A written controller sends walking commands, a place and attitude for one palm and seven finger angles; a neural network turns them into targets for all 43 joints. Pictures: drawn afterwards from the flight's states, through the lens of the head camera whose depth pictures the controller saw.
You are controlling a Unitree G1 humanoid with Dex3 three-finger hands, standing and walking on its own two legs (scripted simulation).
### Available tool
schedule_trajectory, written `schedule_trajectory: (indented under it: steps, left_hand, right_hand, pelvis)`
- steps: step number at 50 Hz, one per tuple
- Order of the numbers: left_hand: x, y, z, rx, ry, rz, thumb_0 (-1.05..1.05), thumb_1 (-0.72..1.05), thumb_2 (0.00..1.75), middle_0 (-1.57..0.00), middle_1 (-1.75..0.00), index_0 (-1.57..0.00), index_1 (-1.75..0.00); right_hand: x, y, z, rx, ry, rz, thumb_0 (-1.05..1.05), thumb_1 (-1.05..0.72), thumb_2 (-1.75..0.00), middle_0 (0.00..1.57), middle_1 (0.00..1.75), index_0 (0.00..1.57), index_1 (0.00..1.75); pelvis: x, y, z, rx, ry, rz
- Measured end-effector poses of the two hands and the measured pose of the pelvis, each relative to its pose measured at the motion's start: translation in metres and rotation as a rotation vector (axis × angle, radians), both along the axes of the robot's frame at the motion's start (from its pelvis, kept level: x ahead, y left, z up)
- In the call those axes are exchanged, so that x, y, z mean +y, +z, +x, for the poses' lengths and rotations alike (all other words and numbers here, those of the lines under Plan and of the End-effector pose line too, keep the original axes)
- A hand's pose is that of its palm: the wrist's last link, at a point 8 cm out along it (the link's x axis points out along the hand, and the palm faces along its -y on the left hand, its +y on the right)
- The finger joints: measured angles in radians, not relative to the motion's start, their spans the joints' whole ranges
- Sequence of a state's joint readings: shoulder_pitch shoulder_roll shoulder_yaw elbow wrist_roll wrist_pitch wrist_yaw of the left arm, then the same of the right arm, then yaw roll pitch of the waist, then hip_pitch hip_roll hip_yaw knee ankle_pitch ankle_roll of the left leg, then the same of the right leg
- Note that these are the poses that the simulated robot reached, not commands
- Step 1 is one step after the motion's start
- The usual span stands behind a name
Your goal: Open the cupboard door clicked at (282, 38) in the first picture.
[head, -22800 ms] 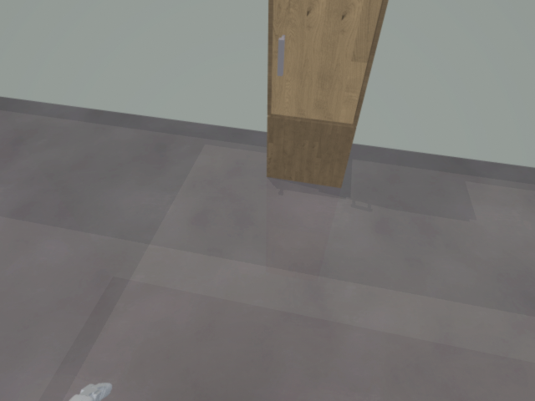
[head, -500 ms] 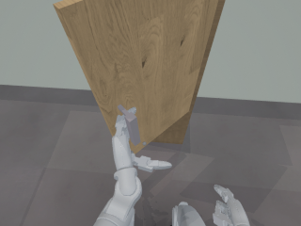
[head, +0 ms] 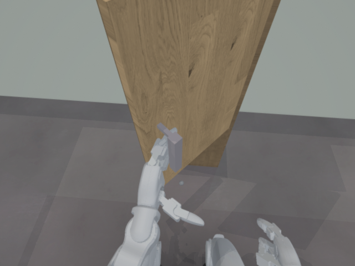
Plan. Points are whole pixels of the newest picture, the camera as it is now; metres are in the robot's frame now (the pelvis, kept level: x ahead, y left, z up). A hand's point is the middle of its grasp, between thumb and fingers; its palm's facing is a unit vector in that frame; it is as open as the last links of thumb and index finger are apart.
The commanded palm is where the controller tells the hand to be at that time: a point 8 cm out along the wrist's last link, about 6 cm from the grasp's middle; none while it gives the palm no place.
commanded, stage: slide the hand sideways off the handle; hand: left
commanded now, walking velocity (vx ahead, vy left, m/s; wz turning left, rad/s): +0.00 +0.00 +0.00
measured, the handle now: (169, 148) +0.36 +0.03 +0.04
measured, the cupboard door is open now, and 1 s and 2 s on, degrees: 48 48 48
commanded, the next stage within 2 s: draw the hand back to the body in 0.76 s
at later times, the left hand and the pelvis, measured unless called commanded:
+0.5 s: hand (157, 210) +0.23 +0.05 +0.03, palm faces -0.10 -0.99 +0.01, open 16.3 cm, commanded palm +0.21 +0.11 +0.04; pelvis +0.01 -0.01 -0.01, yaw +1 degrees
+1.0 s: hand (132, 220) +0.21 +0.09 +0.06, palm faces -0.09 -1.00 -0.03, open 16.3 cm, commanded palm +0.18 +0.15 +0.07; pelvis +0.00 -0.02 -0.02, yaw +1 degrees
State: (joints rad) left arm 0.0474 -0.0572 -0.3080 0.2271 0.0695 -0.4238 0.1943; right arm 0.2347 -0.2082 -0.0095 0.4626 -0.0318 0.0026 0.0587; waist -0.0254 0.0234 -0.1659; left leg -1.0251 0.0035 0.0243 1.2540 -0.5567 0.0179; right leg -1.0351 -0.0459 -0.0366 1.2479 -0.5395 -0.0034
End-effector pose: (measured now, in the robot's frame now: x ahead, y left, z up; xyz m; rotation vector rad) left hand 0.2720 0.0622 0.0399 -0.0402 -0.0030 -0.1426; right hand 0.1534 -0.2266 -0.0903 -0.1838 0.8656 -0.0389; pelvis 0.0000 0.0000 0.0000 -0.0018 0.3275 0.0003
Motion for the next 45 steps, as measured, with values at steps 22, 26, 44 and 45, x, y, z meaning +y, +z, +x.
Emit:
schedule_trajectory:
  steps: [22,26,44,45]
  left_hand:
    - [0.038,0.001,-0.05,0.035,0.039,0.026,-0.01,-0.5,0.3,-0.15,-0.3,-0.15,-0.31]
    - [0.048,-0.007,-0.056,0.067,0.041,0.044,-0.01,-0.5,0.3,-0.15,-0.3,-0.15,-0.31]
    - [0.07,-0.006,-0.082,0.077,0.029,0.036,-0.01,-0.5,0.3,-0.15,-0.3,-0.15,-0.3]
    - [0.072,-0.005,-0.082,0.069,0.032,0.035,-0.01,-0.5,0.3,-0.15,-0.3,-0.15,-0.3]
  right_hand:
    - [0.008,0.011,0.052,-0.115,0.061,0.004,0.01,-0.91,-0.9,0.21,0.3,0.2,0.3]
    - [0.001,0.009,0.054,-0.121,0.052,-0.01,0.01,-0.91,-0.9,0.21,0.3,0.2,0.3]
    - [-0.016,0.0,0.041,-0.142,0.001,-0.036,0.01,-0.91,-0.9,0.21,0.3,0.2,0.3]
    - [-0.016,0.0,0.041,-0.147,0.001,-0.039,0.01,-0.91,-0.9,0.21,0.3,0.2,0.3]
  pelvis:
    - [-0.011,-0.005,0.011,0.003,0.018,-0.004]
    - [-0.015,-0.008,0.011,0.005,0.019,-0.006]
    - [-0.019,-0.017,0.006,0.008,0.019,-0.012]
    - [-0.019,-0.019,0.005,0.008,0.019,-0.013]
